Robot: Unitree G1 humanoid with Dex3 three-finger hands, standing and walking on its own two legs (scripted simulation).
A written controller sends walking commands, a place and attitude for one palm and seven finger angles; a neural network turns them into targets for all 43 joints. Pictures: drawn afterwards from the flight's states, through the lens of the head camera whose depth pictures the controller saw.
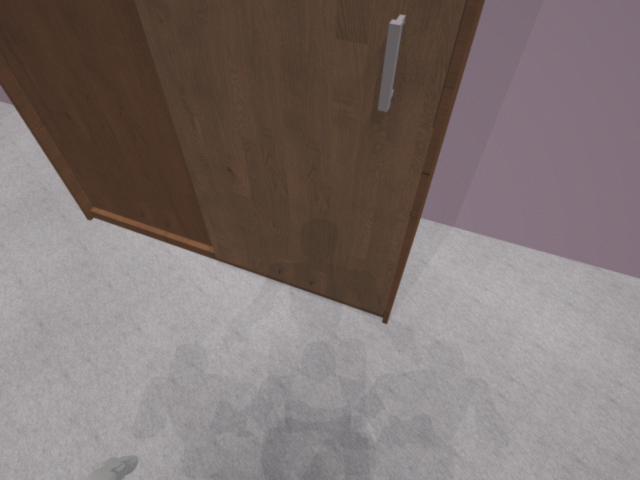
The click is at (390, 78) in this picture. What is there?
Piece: wardrobe's sliding door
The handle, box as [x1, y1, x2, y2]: [378, 15, 405, 111]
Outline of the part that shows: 405,15 399,15 395,20 392,19 389,23 378,103 379,110 386,111 389,107 389,102 393,90 391,89 401,27 404,22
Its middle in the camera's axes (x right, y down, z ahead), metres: +0.13 -0.31 +0.69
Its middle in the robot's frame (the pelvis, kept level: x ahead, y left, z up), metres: +0.76 -0.08 +0.16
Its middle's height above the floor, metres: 0.93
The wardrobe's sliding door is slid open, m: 0.00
